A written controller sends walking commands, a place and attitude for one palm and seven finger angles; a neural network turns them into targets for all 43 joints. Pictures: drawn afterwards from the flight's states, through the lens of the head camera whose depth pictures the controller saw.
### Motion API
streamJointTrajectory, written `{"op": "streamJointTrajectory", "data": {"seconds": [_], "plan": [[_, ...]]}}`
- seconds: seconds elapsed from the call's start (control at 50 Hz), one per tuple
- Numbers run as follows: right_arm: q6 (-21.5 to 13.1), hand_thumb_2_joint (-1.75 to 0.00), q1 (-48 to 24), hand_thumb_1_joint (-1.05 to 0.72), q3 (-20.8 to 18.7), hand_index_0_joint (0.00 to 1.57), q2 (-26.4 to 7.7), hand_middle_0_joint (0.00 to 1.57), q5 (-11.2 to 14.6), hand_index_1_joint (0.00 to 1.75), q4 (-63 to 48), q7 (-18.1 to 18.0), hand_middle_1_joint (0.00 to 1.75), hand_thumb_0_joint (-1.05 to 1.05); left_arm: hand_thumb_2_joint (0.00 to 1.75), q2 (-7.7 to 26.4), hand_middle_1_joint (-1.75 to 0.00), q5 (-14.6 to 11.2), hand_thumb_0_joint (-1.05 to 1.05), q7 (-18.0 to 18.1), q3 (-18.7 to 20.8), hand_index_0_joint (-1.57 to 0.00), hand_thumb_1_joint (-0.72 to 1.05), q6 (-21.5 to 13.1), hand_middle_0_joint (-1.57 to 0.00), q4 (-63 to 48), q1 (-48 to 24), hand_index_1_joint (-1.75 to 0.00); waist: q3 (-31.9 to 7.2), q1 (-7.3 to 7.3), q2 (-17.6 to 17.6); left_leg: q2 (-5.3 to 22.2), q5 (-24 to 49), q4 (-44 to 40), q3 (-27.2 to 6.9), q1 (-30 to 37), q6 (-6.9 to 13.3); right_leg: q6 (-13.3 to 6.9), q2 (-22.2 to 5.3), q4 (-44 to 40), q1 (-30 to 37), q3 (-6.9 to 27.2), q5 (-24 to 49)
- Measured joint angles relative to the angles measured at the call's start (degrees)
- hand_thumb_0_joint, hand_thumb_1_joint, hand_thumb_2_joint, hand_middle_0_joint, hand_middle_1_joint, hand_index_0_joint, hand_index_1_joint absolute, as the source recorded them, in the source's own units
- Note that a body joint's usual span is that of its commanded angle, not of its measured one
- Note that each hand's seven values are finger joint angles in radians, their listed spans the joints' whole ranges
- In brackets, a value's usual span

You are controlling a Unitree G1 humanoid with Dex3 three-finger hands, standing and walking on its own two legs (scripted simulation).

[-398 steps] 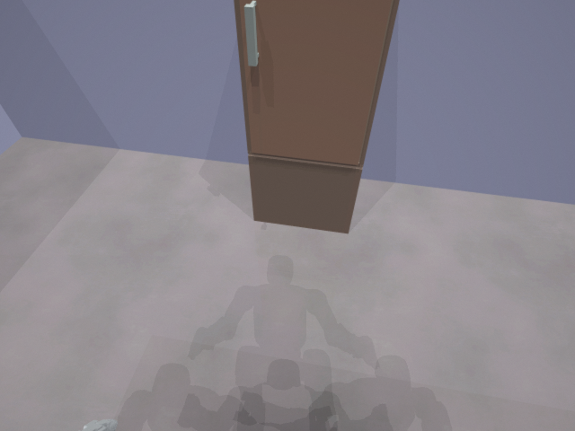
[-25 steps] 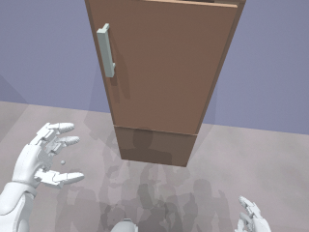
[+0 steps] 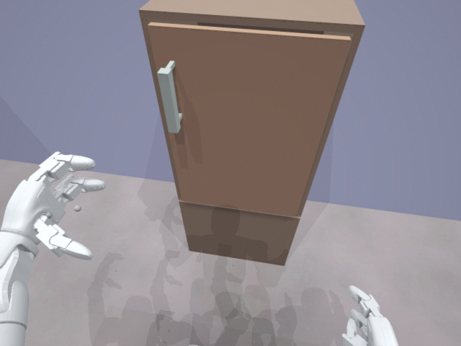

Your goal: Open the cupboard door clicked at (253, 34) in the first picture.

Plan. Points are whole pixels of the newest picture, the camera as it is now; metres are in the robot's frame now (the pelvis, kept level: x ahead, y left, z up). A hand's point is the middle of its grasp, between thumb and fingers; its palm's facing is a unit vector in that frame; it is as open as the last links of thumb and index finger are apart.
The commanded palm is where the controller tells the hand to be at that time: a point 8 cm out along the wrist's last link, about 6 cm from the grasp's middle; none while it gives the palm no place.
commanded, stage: raise the hand with hooked fingers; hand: left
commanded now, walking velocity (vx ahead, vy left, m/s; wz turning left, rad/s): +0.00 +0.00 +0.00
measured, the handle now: (172, 97) +0.61 +0.20 +0.12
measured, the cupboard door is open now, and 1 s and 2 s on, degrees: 0 0 0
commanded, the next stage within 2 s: move the hooked fingers beside the handle in 0.58 s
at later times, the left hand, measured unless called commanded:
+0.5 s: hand (86, 194) +0.30 +0.26 +0.14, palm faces -0.04 -1.00 -0.02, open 14.0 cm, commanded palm +0.27 +0.31 +0.14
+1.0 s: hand (104, 169) +0.35 +0.25 +0.14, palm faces -0.06 -1.00 -0.01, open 14.0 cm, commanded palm +0.33 +0.31 +0.14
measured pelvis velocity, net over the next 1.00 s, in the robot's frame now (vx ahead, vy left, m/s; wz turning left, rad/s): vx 0.00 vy -0.01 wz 0.00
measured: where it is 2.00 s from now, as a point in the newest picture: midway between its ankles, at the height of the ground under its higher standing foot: outside the picture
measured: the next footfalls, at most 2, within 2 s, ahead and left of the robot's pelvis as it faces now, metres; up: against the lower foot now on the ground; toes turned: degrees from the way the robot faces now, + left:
none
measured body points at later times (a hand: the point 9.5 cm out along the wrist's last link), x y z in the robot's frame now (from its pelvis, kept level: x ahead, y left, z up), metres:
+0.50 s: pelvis +0.01 -0.01 +0.00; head +0.01 -0.02 +0.45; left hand +0.29 +0.31 +0.14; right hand +0.16 -0.26 -0.07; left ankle +0.08 +0.13 -0.72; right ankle -0.02 -0.13 -0.72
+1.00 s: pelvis +0.00 -0.01 +0.00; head +0.02 -0.01 +0.45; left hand +0.35 +0.31 +0.14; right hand +0.16 -0.25 -0.08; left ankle +0.08 +0.13 -0.72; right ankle -0.02 -0.13 -0.72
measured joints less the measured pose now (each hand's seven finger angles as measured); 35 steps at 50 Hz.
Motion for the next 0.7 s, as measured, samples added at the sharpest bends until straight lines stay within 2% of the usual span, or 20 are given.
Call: {"op": "streamJointTrajectory", "data": {"seconds": [0.2, 0.4, 0.7], "plan": [[0.7, -0.9, 1.5, -0.9, -0.7, 0.2, -1.3, 0.21, 0.5, 0.3, 0.6, 0.1, 0.3, 0.01, 0.3, 2.2, -1.2, -0.9, -0.01, -2.4, 1.6, -0.31, -0.5, 1.2, -0.3, 5.1, -3.9, -1.2, -0.1, -0.61, 0.2, 0.4, 0.8, -2.1, 0.3, 1.2, -0.5, -0.4, 0.4, -1.4, 0.6, 0.3, 0.6], [0.4, -0.9, 1.7, -0.9, -1.4, 0.2, -1.3, 0.21, 0.3, 0.3, 0.2, 0.3, 0.3, 0.01, 0.3, 0.2, -1.2, -0.3, -0.01, -1.4, 1.9, -0.31, -0.5, 0.4, -0.3, 3.5, -2.3, -1.2, 0.1, -0.82, -0.1, 0.5, 0.6, -2.5, 1.0, 1.7, -0.6, -0.5, 0.4, -1.2, 0.6, 1.0, 0.4], [0.7, -0.9, 0.4, -0.9, -0.6, 0.2, -0.6, 0.21, 0.3, 0.3, -0.2, 0.0, 0.3, 0.01, 0.3, 0.3, -1.2, 0.0, -0.01, -1.3, 1.2, -0.31, -0.51, 0.9, -0.3, 4.1, -3.4, -1.2, 0.0, -0.18, 0.1, 0.1, 0.7, -2.8, 0.9, 2.0, -0.4, -0.4, 0.1, -1.6, 1.0, 0.9, 0.3]]}}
